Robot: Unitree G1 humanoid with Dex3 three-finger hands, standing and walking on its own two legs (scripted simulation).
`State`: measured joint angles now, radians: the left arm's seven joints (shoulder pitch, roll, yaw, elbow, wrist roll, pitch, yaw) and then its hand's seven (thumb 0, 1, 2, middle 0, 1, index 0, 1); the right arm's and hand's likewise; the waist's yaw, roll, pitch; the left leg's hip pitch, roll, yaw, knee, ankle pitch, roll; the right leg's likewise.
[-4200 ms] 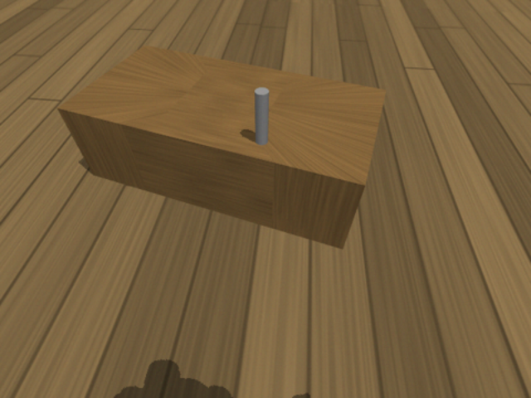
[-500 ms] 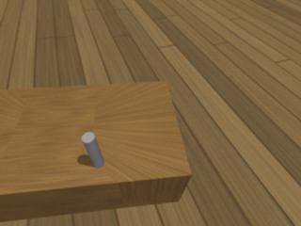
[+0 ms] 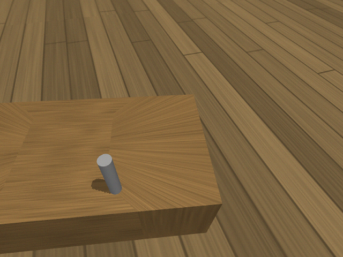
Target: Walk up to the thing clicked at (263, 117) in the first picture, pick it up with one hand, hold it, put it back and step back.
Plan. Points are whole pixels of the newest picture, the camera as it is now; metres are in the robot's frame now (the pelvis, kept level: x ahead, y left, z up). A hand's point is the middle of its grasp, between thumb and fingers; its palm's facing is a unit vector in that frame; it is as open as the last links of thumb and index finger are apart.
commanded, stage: walk up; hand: left
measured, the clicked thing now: (110, 176) +0.45 +0.22 -0.25
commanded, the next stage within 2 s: stand in 0.50 s
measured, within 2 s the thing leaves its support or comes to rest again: neither
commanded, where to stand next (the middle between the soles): +0.05 -0.01 m, yaw +3 degrees
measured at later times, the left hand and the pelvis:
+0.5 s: hand out of the picture +0.09 +0.25 -0.16, palm faces -0.02 -0.95 -0.31, open 7.4 cm; pelvis +0.00 +0.01 +0.00, yaw +0 degrees
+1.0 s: hand out of the picture +0.08 +0.26 -0.15, palm faces -0.01 -0.94 -0.35, open 7.4 cm; pelvis +0.01 +0.01 +0.00, yaw +1 degrees
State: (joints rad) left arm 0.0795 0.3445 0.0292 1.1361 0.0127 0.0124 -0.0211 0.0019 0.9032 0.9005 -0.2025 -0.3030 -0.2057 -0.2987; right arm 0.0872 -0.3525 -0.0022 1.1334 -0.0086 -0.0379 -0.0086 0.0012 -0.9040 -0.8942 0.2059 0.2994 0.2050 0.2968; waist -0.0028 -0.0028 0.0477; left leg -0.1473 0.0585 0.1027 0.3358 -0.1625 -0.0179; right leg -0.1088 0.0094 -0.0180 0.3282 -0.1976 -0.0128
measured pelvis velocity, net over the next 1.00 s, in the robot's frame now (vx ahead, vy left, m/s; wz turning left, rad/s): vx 0.01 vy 0.01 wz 0.02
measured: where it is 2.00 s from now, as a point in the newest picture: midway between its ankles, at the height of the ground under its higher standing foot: outside the picture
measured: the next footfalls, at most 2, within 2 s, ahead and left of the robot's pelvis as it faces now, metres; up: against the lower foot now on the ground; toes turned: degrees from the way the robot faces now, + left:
none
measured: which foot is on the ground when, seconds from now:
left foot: down 0.00-1.00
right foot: down 0.00-1.00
